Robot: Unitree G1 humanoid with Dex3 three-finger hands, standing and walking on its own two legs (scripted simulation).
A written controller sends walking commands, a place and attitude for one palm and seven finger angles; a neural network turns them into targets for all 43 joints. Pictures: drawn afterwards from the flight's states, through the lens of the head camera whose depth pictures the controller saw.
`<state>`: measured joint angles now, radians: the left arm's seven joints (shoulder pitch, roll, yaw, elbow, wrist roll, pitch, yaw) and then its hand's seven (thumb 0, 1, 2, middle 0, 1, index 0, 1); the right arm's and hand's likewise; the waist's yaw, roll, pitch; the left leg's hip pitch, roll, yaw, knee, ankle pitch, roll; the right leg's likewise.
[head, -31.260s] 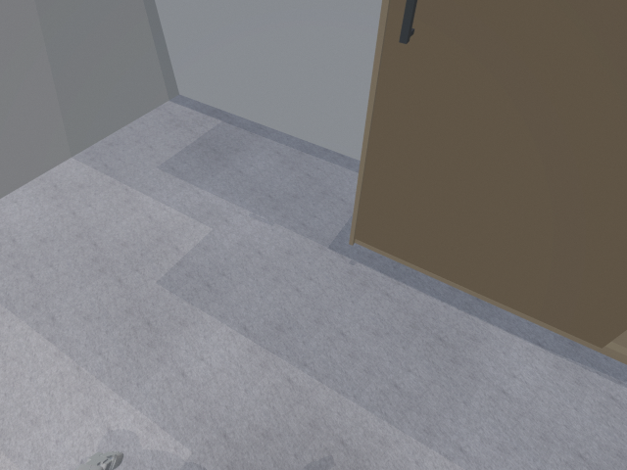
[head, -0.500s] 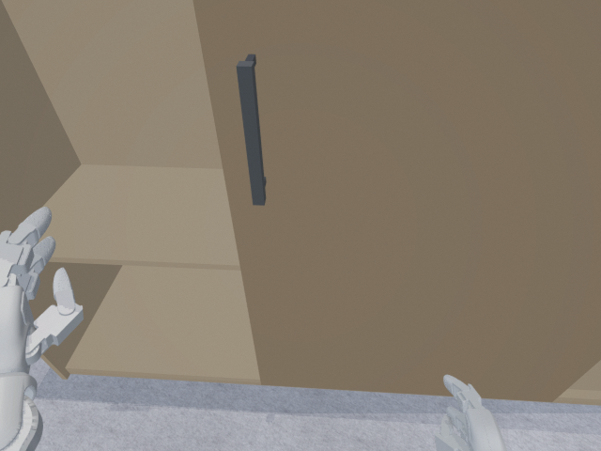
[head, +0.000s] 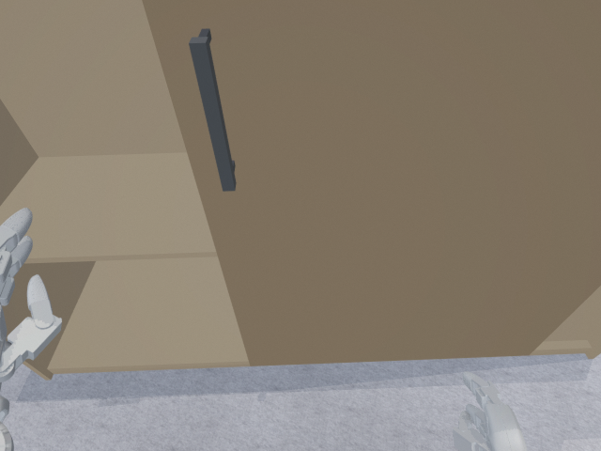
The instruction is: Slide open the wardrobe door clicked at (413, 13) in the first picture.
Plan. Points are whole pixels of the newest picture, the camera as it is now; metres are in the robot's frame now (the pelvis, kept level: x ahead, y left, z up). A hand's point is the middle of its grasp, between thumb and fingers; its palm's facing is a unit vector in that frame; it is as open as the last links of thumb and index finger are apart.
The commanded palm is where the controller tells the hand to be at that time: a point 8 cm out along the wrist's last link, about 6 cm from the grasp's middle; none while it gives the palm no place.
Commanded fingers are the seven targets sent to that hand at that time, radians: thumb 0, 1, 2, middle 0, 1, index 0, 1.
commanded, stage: step back with the hand held close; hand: left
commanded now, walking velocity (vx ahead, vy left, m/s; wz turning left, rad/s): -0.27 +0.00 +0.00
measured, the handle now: (218, 118) +0.49 +0.16 +0.21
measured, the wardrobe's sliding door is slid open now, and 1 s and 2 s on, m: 0.68 0.68 0.68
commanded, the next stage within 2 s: stop stepping back and stand still in 0.86 s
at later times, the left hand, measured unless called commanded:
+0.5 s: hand out of the picture +0.12 +0.29 +0.16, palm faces +0.51 -0.73 -0.46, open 7.4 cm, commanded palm +0.05 +0.31 +0.18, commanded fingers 0.00 0.90 0.90 -0.20 -0.30 -0.20 -0.30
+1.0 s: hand out of the picture +0.06 +0.27 +0.16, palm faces +0.43 -0.80 -0.42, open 7.4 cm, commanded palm +0.00 +0.30 +0.18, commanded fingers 0.00 0.90 0.90 -0.20 -0.30 -0.20 -0.30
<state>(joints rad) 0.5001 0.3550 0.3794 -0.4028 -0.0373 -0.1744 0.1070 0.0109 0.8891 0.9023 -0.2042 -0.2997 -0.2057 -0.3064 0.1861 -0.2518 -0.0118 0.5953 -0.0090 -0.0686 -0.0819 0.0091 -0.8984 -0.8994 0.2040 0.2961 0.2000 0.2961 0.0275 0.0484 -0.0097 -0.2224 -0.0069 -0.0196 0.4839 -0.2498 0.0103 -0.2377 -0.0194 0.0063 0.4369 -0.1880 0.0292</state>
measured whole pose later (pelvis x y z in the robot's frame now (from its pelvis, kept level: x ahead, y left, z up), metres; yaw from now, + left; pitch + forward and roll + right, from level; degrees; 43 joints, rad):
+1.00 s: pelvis -0.15 +0.01 -0.01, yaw -2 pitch +3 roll -2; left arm 0.45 0.39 0.39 -0.47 0.00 -0.29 0.13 0.01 0.89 0.90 -0.20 -0.30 -0.21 -0.31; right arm 0.17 -0.17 0.00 0.66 -0.03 -0.16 -0.05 0.01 -0.90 -0.90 0.21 0.30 0.20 0.30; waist 0.06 -0.02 -0.02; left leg -0.53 0.02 0.02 0.66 -0.18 -0.02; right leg -0.20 0.04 0.06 0.51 -0.36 0.01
